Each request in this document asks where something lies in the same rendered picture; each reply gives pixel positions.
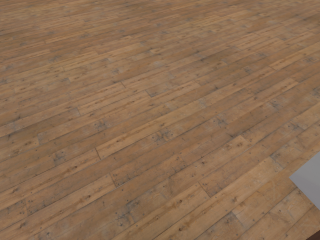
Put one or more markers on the pedestal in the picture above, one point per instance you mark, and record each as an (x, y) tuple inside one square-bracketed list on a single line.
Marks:
[(315, 236)]

